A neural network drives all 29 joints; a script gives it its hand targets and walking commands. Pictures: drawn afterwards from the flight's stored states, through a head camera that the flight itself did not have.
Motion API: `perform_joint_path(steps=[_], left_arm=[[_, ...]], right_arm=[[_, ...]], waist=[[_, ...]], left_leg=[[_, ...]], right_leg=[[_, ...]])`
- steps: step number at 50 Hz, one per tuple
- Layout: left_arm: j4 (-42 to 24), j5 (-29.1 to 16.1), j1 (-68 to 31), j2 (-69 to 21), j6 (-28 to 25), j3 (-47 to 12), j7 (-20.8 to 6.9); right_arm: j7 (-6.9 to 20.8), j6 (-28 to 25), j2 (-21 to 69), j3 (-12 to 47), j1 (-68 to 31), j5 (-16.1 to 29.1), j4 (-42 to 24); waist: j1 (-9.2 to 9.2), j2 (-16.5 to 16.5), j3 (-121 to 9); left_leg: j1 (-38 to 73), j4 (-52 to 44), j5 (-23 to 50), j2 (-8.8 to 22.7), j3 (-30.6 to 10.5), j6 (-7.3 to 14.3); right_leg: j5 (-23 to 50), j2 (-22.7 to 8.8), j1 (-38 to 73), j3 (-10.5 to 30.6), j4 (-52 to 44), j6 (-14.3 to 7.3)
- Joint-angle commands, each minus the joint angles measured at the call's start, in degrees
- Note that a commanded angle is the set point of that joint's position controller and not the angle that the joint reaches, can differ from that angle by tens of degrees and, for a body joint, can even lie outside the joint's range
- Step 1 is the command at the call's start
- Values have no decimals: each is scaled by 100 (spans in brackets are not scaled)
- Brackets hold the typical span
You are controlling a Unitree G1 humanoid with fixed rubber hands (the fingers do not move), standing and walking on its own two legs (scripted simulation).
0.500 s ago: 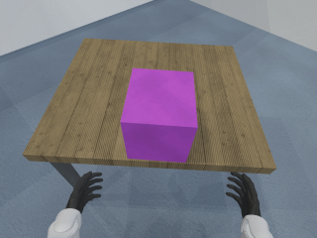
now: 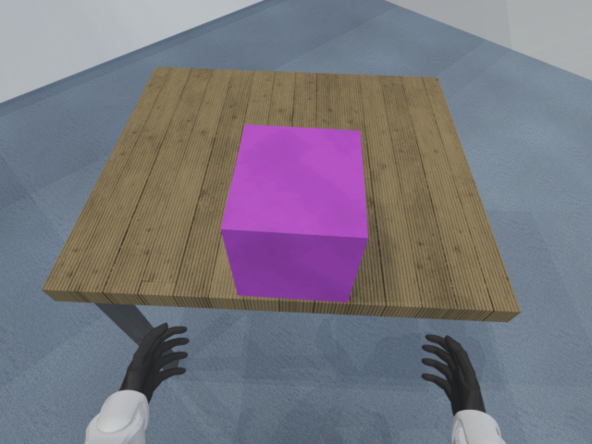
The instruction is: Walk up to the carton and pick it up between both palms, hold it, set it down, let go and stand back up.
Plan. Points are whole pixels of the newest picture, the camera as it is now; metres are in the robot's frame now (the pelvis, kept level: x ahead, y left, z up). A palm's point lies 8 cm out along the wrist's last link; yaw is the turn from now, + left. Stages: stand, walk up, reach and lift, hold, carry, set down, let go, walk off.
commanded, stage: set down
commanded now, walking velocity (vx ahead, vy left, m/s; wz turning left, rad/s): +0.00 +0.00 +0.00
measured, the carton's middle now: (297, 215) +0.46 +0.01 -0.02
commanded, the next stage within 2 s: let go in 0.30 s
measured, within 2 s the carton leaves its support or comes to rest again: neither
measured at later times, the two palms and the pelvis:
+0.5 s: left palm (140, 395) +0.18 +0.22 -0.06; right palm (459, 406) +0.17 -0.22 -0.08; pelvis +0.00 +0.00 +0.00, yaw +0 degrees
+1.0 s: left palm (114, 404) +0.17 +0.25 -0.06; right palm (489, 433) +0.15 -0.26 -0.10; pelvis +0.01 +0.00 -0.01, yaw +0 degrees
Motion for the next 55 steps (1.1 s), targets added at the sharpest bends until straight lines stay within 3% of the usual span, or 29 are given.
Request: perform_joint_path(steps=[1, 2, 3, 5, 6, 8, 12, 14, 18, 19, 21, 27, 28, 35, 36, 37, 42, 43, 44, 47, 48, 49, 50, 51, 52, 54, 55], left_arm=[[-62, 694, -527, 755, -142, 486, 19], [156, 711, -572, 797, -122, 581, -18], [47, 704, -515, 739, -111, 558, 15], [475, 807, -478, 668, -7, 533, 1], [324, 834, -426, 615, -5, 489, 25], [185, 808, -403, 672, -45, 481, 28], [388, 800, -519, 603, 2, 457, 31], [327, 726, -570, 767, -36, 514, 42], [537, 937, -629, 534, 29, 420, 193], [451, 798, -612, 560, 2, 399, 150], [450, 788, -654, 563, 31, 387, 165], [543, 973, -447, 407, 55, 406, 197], [555, 959, -441, 456, 55, 458, 220], [563, 1002, -280, 434, 89, 471, 201], [504, 1014, -257, 393, 77, 449, 235], [465, 1008, -208, 444, 62, 511, 207], [553, 1040, -278, 365, 44, 434, 247], [827, 1516, -7, 1659, -297, 813, 282], [907, 1510, 286, 1722, -400, 889, 290], [959, 1525, 141, 1465, -559, 848, 208], [944, 1499, 208, 1500, -608, 788, 165], [948, 1518, 0, 1449, -605, 783, 157], [903, 1508, 61, 1420, -611, 741, 130], [876, 1522, -139, 1408, -635, 716, 125], [852, 1474, -79, 1437, -613, 687, 80], [912, 1468, 210, 1540, -662, 705, 88], [1019, 1424, 224, 1502, -669, 671, 83]], right_arm=[[76, -271, -588, 439, -414, -146, -514], [60, -270, -580, 416, -439, -194, -452], [109, -270, -632, 405, -501, -173, -340], [142, -248, -723, 336, -602, -264, -16], [173, -257, -779, 360, -621, -253, 137], [183, -309, -759, 381, -553, -216, 89], [213, -368, -788, 338, -677, -270, 268], [202, -438, -682, 365, -795, -281, -99], [373, -410, -970, 188, -927, -340, 687], [347, -447, -866, 230, -893, -352, 384], [338, -447, -882, 146, -856, -392, 640], [407, -555, -979, 168, -726, -365, 838], [438, -574, -995, 211, -830, -374, 740], [423, -596, -1066, 159, -690, -366, 902], [452, -599, -1104, 117, -636, -366, 992], [436, -611, -1052, 174, -598, -344, 904], [477, -658, -1147, 146, -673, -362, 1083], [329, -189, -2275, -262, -226, -758, 1580], [299, 47, -2227, -262, -274, -725, 1570], [312, 320, -1947, -181, -373, -716, 1435], [347, 358, -2050, -158, -359, -746, 1537], [393, 369, -1981, -169, -554, -677, 1490], [393, 399, -2053, -158, -481, -710, 1564], [444, 409, -2011, -124, -560, -698, 1476], [451, 435, -2090, -140, -403, -718, 1489], [476, 437, -2202, -150, -405, -639, 1510], [493, 445, -2287, -173, -705, -692, 1516]], waist=[[333, 184, -657], [402, -66, -681], [403, 113, -760], [338, 90, -569], [397, 317, -617], [314, 345, -808], [239, 179, -740], [337, -64, -889], [271, 553, -594], [304, 219, -769], [177, 178, -771], [192, 258, -892], [289, 172, -892], [179, 73, -789], [236, 206, -868], [216, 39, -825], [206, 20, -746], [123, 406, -1558], [147, -60, -1593], [122, -135, -1378], [164, -163, -1126], [52, -181, -975], [75, -350, -704], [36, -71, -658], [42, -240, -673], [54, 5, -679], [210, 61, -686]], left_leg=[[2086, -363, 97, -312, 880, 89], [2058, -373, 10, -315, 884, 157], [2097, -396, 48, -248, 827, 123], [2102, -384, 19, -258, 853, 110], [2171, -375, 148, -235, 840, 49], [2256, -300, 250, -220, 795, 39], [2158, -280, 148, -230, 772, 68], [2087, -316, 24, -253, 849, 133], [2057, -386, -78, -184, 749, -15], [2035, -357, -72, -206, 807, 67], [2022, -321, -202, -197, 814, 74], [2063, -218, 231, -233, 783, 68], [2048, -269, 226, -232, 802, 97], [2092, -262, 256, -236, 820, 89], [2114, -262, 299, -198, 782, 55], [2104, -225, 380, -206, 755, 99], [2013, -212, 361, -235, 797, 80], [1131, 483, 1060, 302, -46, 267], [902, 533, 884, 301, -74, 372], [402, 518, -366, 158, -27, 393], [378, 563, -727, 139, -83, 460], [388, 527, -1018, 114, -20, 453], [361, 570, -1237, 99, -63, 449], [261, 573, -1136, 96, -35, 486], [324, 538, -1193, 166, -152, 502], [401, 455, -772, 187, -236, 485], [404, 474, -860, 210, -252, 505]], right_leg=[[-71, -187, 10, -611, -1018, -14], [-119, -169, 105, -558, -994, 1], [-196, -153, 49, -590, -1008, -57], [-188, -130, -89, -625, -1009, -52], [-143, -85, -84, -678, -959, -116], [-16, -81, -5, -719, -953, -104], [-8, -87, -10, -694, -965, -58], [-56, -143, 109, -693, -977, -35], [-404, -20, -131, -796, -860, -176], [-315, -63, 40, -767, -918, -129], [-388, -67, -27, -758, -883, -114], [70, -26, 61, -770, -810, -85], [28, -19, 31, -768, -840, -94], [140, -29, 63, -773, -849, -45], [85, 13, 51, -791, -839, -97], [237, -15, 68, -753, -856, -86], [188, 27, 48, -773, -852, -67], [943, -511, 571, 87, 178, -178], [834, -491, 676, 53, 248, -181], [-225, -477, 397, 36, 186, -232], [-625, -519, 55, 208, 96, -306], [-1027, -531, -295, 255, -11, -325], [-1397, -534, -524, 368, -197, -322], [-1143, -544, -455, 400, -119, -338], [-1200, -560, -491, 363, -109, -346], [-763, -500, -337, 376, 17, -372], [-789, -433, -410, 297, 89, -306]])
